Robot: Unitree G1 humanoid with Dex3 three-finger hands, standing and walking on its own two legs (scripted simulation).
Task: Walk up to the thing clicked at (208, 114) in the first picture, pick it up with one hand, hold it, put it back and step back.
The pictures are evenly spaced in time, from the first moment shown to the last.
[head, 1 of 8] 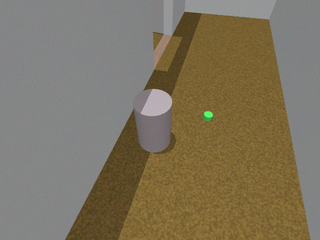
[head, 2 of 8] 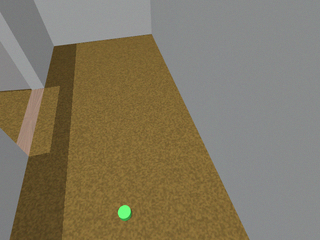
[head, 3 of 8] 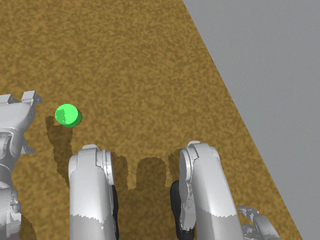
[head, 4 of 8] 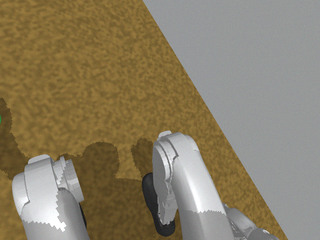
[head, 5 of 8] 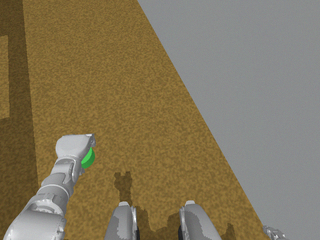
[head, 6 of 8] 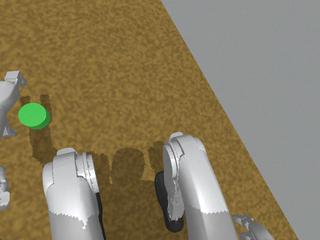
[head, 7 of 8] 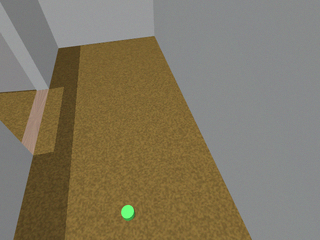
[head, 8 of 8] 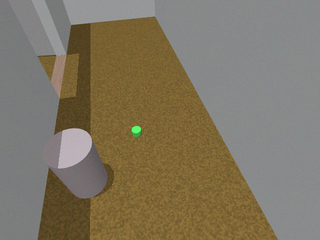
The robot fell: no
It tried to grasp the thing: yes
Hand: left
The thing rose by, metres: 0.69
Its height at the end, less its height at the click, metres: +0.00
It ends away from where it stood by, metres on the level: 0.01
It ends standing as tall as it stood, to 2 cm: yes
